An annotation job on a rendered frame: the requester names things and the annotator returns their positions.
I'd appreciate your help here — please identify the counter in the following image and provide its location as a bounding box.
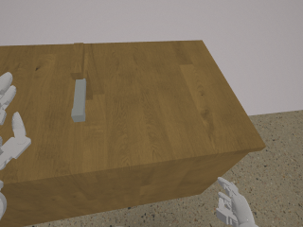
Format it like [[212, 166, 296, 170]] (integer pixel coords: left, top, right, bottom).
[[0, 40, 266, 227]]

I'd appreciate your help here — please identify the right robot hand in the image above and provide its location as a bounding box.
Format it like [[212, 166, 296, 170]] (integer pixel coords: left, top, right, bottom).
[[216, 177, 256, 227]]

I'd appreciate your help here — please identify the tap lever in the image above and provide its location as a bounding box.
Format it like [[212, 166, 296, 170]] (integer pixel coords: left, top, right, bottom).
[[71, 79, 86, 123]]

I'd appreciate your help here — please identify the left robot hand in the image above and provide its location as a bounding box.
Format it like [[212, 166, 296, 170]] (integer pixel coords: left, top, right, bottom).
[[0, 72, 31, 170]]

